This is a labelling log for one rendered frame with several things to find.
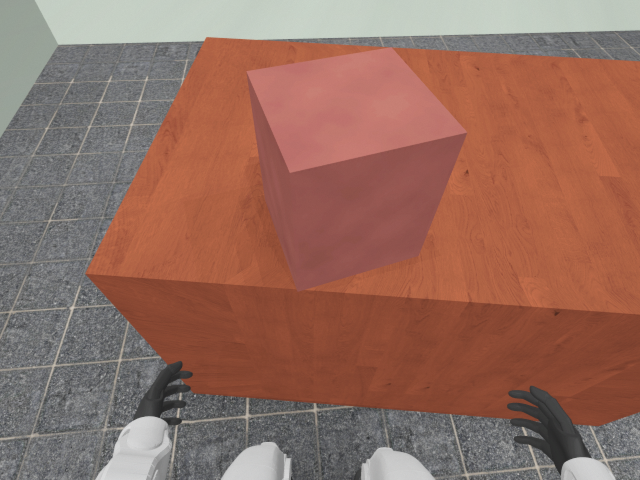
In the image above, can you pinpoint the robot right forearm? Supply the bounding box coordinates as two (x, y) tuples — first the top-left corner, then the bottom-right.
(561, 457), (616, 480)

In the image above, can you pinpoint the robot left forearm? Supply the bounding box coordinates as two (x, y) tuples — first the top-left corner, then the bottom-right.
(95, 416), (172, 480)

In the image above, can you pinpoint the robot right shin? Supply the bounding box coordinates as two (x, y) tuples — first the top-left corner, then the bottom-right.
(370, 447), (393, 459)

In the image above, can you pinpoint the carton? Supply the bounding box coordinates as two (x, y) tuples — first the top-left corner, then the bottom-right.
(246, 47), (468, 292)

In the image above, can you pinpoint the right robot hand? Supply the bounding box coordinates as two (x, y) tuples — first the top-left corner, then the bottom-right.
(507, 386), (592, 475)

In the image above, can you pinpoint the left robot thigh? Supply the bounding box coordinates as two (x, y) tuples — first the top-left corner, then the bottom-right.
(221, 445), (292, 480)

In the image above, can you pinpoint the left robot hand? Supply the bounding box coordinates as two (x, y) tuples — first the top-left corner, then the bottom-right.
(133, 361), (193, 426)

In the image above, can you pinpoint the pedestal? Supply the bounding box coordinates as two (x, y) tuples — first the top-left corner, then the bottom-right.
(85, 37), (640, 426)

